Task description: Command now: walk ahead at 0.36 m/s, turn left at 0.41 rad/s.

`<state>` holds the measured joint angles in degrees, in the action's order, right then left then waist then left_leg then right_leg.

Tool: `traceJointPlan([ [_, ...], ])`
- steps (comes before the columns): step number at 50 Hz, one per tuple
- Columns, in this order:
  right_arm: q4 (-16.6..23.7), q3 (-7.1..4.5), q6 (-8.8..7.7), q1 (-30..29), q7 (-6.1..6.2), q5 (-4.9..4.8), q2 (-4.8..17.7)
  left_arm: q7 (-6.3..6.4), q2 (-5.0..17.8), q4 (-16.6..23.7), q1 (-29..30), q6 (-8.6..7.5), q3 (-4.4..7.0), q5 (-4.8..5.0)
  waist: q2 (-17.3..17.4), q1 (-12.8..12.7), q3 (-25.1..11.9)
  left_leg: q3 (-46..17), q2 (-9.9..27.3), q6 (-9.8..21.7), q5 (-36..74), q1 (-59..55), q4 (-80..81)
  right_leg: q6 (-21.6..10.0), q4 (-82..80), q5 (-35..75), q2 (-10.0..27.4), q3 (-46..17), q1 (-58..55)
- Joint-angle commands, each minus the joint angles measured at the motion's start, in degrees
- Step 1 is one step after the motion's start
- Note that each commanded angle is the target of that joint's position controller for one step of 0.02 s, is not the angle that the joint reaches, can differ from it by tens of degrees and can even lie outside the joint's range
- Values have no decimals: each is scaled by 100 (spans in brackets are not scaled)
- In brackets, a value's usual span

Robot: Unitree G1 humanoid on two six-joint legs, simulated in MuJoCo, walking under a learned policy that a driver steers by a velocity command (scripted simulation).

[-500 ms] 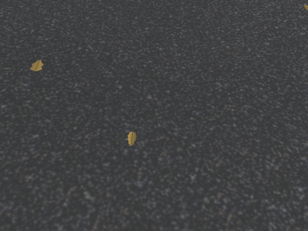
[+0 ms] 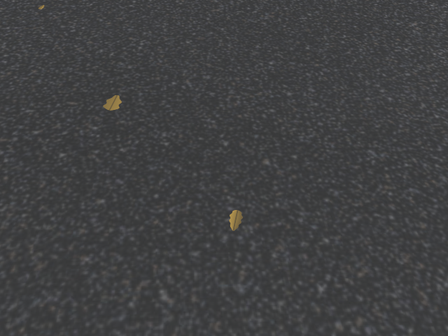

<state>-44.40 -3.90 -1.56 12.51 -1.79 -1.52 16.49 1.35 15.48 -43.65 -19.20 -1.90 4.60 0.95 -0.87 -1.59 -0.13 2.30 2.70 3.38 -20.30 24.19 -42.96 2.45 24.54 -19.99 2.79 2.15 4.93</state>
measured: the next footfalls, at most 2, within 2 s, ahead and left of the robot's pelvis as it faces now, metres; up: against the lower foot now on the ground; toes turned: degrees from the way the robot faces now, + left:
left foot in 0.04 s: +0.08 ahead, +0.11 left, +0.00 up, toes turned +4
right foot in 0.56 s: +0.45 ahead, -0.01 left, +0.00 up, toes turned +13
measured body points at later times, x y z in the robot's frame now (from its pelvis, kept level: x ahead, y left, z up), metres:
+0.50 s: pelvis +0.22 +0.05 +0.00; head +0.25 +0.07 +0.45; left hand +0.44 +0.31 -0.07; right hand +0.27 -0.24 -0.11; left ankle +0.04 +0.11 -0.73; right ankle +0.42 -0.04 -0.71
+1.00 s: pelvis +0.46 +0.09 +0.00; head +0.49 +0.10 +0.45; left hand +0.53 +0.39 -0.12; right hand +0.68 -0.15 -0.07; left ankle +0.57 +0.20 -0.74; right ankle +0.42 -0.02 -0.73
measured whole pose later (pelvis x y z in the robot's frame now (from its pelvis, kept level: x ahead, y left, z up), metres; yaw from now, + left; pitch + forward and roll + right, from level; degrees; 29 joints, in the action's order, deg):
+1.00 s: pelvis +0.46 +0.09 +0.00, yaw -2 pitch +2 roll -2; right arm -36.2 -1.4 -3.6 3.2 0.6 0.8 15.7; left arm 2.0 18.1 -42.1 -17.2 1.0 4.4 1.2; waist 1.2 -3.9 1.5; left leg -6.6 -1.7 -1.3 -3.4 24.5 -26.9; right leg -2.3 31.7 -19.5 -8.7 -12.3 13.0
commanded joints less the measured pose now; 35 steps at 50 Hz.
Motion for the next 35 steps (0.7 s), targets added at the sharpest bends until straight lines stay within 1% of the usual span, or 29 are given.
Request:
traceJointPlan([
  [1,-7,-173,-14,786,-33,26,427,-56,778,523,795,-125,193,0,-231,626,-32,610,-518,10,438,-1874,488,-828,-100,-227,768,-246,1607],
  [2,-142,-306,-14,1394,2,-12,690,-63,503,544,771,-140,105,-87,473,890,-139,135,-425,191,239,-2513,919,-562,1454,177,460,248,2023],
  [3,-3,-419,-78,1673,82,19,1461,-48,34,879,904,-197,-33,-213,2322,795,-156,-3135,1059,1049,-732,-2945,2311,-8,4028,-1053,-285,462,3532],
  [4,230,-329,-214,1529,5,65,1417,-41,241,1074,855,-354,-21,24,2000,705,-479,-5445,1752,1827,-2283,-3147,3563,-93,4901,-1353,-554,-646,4437],
  [5,307,-252,-311,1201,-2,103,1140,-82,599,1076,1078,-467,45,229,1241,645,60,-5218,1886,1771,-2554,-2912,3589,-267,5192,-904,-174,-808,4934],
  [6,356,-180,-357,997,-6,122,907,-97,744,1028,1173,-530,70,180,731,556,287,-4504,1683,1527,-1989,-2571,3341,-412,4931,-359,55,-794,4819],
  [7,420,-143,-340,750,18,139,842,-80,670,927,1137,-559,68,6,353,410,317,-3835,1406,1305,-1191,-2250,3188,-443,4509,86,227,-808,4499],
  [8,479,-111,-321,597,54,160,786,-87,698,893,1087,-555,104,-111,407,298,290,-3268,1132,1159,-525,-1986,3186,-425,4036,418,310,-807,4108],
  [9,506,-87,-303,583,94,158,733,-118,695,870,1085,-524,123,-137,529,258,244,-2904,925,1079,-89,-1879,3246,-369,3737,697,290,-757,3843],
  [10,506,-86,-304,657,136,137,732,-137,640,869,1136,-493,115,-146,552,270,208,-2634,817,1075,442,-1880,3277,-287,3485,969,203,-656,3764],
  [12,450,-101,-296,852,222,81,767,-138,530,909,1393,-438,80,-156,398,317,229,-2207,687,1052,1312,-1919,3287,-109,2796,1426,66,-559,3756],
  [13,413,-110,-280,931,261,64,780,-141,445,956,1591,-431,45,-155,355,360,261,-2051,616,1005,1573,-1894,3258,-35,2358,1664,-5,-542,3706],
  [15,334,-118,-235,1068,315,47,773,-186,290,1049,2009,-445,-20,-128,477,479,310,-1810,448,884,1788,-1718,3187,56,1554,2192,-178,-486,3412],
  [18,223,-128,-199,1267,346,18,768,-291,237,1138,2496,-481,-71,-56,609,646,370,-1783,470,826,1659,-1667,3144,84,823,2619,-278,-423,3077],
  [20,130,-120,-200,1402,338,18,732,-366,247,1161,2715,-523,-92,-34,609,774,432,-1773,627,816,1720,-1877,3088,-20,571,2838,-247,-375,2983],
  [22,46,-123,-172,1471,331,39,731,-419,312,1212,2858,-546,-86,-7,655,802,513,-1768,807,779,2110,-2317,2944,-205,399,2618,-223,-319,3115],
  [23,16,-135,-154,1475,328,54,757,-435,364,1215,2835,-549,-74,8,696,768,518,-1729,887,738,2475,-2550,2844,-323,333,2381,-225,-270,3126],
  [24,7,-151,-138,1436,324,64,805,-441,437,1196,2728,-549,-49,15,747,695,451,-1640,915,677,3177,-2747,2655,-456,283,2098,-282,-180,2981],
  [25,16,-170,-125,1387,324,68,871,-431,551,1143,2493,-545,3,2,827,559,245,-1511,880,612,4347,-2919,2300,-600,283,1802,-426,-36,2626],
  [26,31,-179,-101,1330,327,84,923,-403,704,1016,2006,-535,82,-10,896,296,-151,-1344,782,547,5623,-3023,1658,-780,263,1651,-623,146,1969],
  [27,87,-153,-82,1164,329,115,918,-372,883,805,1139,-515,164,-18,830,-177,-733,-1093,586,408,6220,-2709,636,-1039,211,1924,-581,105,748],
  [28,236,-62,-96,1111,342,241,716,-345,1142,629,13,-488,200,-91,271,-569,-1641,-1031,339,271,4662,-1485,-1021,-1507,479,2077,398,-1209,-1189],
  [29,269,101,-183,1890,279,222,151,-400,1496,444,-341,-490,285,-72,-1542,-99,-2250,-788,-821,-252,-440,849,-3120,-2563,-11,1080,1754,-4220,-3074],
  [30,302,52,-308,1546,247,155,634,-402,953,432,-220,-462,168,73,-1180,-301,-1946,-1195,-649,-264,-1008,1583,-3654,-2470,-604,706,1656,-4852,-2951],
  [31,500,-11,-410,776,200,24,879,-339,784,540,293,-408,110,34,-714,-300,-945,-1150,-363,-287,-578,1855,-3604,-2201,-622,1531,1474,-3824,-2074],
  [32,599,18,-494,349,198,87,838,-305,748,631,589,-360,81,-44,-29,-187,-568,-1014,-183,-319,-292,1637,-3362,-2034,-614,2819,1219,-3121,-1243],
  [33,676,-9,-520,147,210,218,829,-300,724,675,747,-336,62,-71,312,-33,-297,-884,-74,-417,-192,1478,-3019,-1971,-626,4026,1015,-2639,-627],
  [34,749,-19,-500,161,215,280,781,-269,708,693,772,-335,31,-113,251,135,-289,-876,11,-491,-103,1230,-2748,-1940,-723,4602,858,-2354,-247],
  [35,779,2,-454,244,230,288,677,-250,730,673,796,-325,31,-115,84,246,-309,-845,23,-582,-82,1081,-2456,-1952,-756,4926,775,-2217,-23],
])
Keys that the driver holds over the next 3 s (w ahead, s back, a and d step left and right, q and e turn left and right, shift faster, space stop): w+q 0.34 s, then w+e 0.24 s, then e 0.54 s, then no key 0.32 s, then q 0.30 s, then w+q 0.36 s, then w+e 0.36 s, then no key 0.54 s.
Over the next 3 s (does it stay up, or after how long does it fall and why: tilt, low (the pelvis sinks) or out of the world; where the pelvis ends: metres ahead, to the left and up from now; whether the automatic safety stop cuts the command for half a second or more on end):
stays up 0.99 0.16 0.00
